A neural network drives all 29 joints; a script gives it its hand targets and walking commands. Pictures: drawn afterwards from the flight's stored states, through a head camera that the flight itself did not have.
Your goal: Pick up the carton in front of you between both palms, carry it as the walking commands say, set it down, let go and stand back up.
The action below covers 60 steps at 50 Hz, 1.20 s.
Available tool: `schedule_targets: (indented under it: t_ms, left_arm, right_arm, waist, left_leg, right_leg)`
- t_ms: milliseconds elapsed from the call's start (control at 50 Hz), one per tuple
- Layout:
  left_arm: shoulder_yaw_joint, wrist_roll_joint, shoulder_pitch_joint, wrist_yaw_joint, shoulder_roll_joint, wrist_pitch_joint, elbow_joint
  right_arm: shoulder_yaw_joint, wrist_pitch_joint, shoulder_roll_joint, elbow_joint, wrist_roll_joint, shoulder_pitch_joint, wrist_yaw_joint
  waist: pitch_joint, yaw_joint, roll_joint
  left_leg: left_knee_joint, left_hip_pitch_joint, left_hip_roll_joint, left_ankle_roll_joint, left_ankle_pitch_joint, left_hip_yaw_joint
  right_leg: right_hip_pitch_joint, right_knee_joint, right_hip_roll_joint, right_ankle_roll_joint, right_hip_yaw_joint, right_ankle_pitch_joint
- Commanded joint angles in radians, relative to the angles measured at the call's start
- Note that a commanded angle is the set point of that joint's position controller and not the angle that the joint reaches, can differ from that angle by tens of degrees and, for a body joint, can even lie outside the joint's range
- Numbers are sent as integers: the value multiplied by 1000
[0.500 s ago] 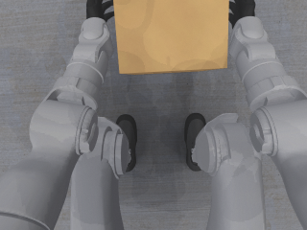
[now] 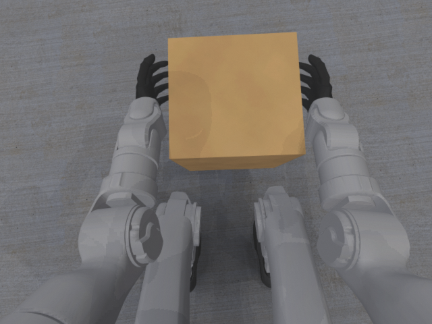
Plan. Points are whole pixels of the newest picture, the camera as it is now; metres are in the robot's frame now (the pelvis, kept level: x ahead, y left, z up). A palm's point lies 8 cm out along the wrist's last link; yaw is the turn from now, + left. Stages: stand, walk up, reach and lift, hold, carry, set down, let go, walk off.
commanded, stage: reach and lift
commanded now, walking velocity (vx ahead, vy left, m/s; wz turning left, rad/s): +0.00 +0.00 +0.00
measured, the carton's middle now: (231, 116) +0.48 -0.03 -0.14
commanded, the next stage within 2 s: none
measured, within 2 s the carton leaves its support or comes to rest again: neither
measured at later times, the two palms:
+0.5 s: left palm (108, 75) +0.46 +0.13 +0.09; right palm (358, 73) +0.45 -0.17 +0.08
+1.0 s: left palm out of the picture +0.42 +0.14 +0.25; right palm out of the picture +0.41 -0.16 +0.25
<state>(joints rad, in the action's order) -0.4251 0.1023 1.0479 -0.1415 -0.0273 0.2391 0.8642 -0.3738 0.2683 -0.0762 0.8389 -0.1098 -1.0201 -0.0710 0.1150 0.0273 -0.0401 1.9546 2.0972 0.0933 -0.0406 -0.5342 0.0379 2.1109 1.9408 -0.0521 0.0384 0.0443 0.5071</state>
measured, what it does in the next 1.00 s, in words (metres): rises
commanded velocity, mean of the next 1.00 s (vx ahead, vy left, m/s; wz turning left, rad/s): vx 0.00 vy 0.00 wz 0.00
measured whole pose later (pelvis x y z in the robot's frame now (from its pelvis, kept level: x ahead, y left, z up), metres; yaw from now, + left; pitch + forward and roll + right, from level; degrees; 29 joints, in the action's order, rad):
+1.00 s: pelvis +0.09 +0.00 +0.27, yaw -1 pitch +17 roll +0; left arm -0.33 0.18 0.39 -0.07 0.14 0.31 0.57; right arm -0.30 0.34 0.12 0.53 -0.19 -0.36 -0.02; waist 0.18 0.01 -0.02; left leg 0.95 0.84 0.05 0.00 -0.41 0.07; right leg 0.86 0.94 -0.03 0.01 0.06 0.39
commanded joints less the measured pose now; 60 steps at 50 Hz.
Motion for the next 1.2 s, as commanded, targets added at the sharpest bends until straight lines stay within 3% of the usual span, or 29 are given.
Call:
schedule_targets:
  t_ms: [0, 20, 60, 80, 240, 340, 600, 900, 1180]
  left_arm:
    - [380, -18, 565, 257, 1063, 29, -12]
    - [380, -8, 529, 252, 1075, 31, -3]
    - [397, -5, 514, 246, 1101, 31, -36]
    - [406, -9, 502, 248, 1100, 35, -49]
    - [619, -98, 404, 271, 1187, 54, -199]
    - [687, -121, 312, 274, 1201, 62, -234]
    - [661, -81, 72, 290, 1196, 52, -205]
    - [677, -37, -162, 311, 1212, 66, -230]
    - [737, -55, -313, 349, 1209, 229, -364]
  right_arm:
    - [385, 10, 1037, -86, 51, -628, 258]
    - [388, 9, 1050, -106, 45, -618, 251]
    - [402, 20, 1059, -110, 39, -580, 261]
    - [417, 20, 1069, -137, 52, -588, 264]
    - [548, 33, 1106, -240, 93, -435, 264]
    - [603, 40, 1128, -267, 113, -341, 261]
    - [633, 35, 1180, -270, 93, -136, 252]
    - [642, 38, 1184, -302, 44, 104, 262]
    - [705, 196, 1198, -432, 68, 238, 285]
  waist:
    - [874, -4, 49]
    - [881, -17, 51]
    - [914, -5, 63]
    - [938, -17, 63]
    - [1049, 20, 17]
    - [1012, 18, 3]
    - [788, -13, 57]
    - [564, -12, 34]
    - [310, -19, 38]
  left_leg:
    - [-281, -449, 102, 46, 12, -103]
    - [-299, -453, 106, 42, 20, -103]
    - [-330, -529, 104, 38, 47, -99]
    - [-347, -559, 105, 38, 70, -93]
    - [-445, -737, 106, 10, 195, -80]
    - [-523, -816, 102, 4, 214, -68]
    - [-759, -1031, 85, 27, 234, -15]
    - [-1093, -1424, 45, 39, 376, 46]
    - [-1408, -1802, 2, 44, 522, 68]
  right_leg:
    - [-518, -274, -102, -25, -112, 9]
    - [-543, -287, -102, -22, -114, -4]
    - [-556, -320, -107, -16, -118, -30]
    - [-586, -329, -107, -16, -118, -58]
    - [-784, -417, -119, -24, -108, -212]
    - [-886, -490, -119, -26, -90, -236]
    - [-1165, -748, -104, -20, -23, -256]
    - [-1529, -1065, -74, -43, 26, -386]
    - [-1901, -1375, -41, -38, 44, -519]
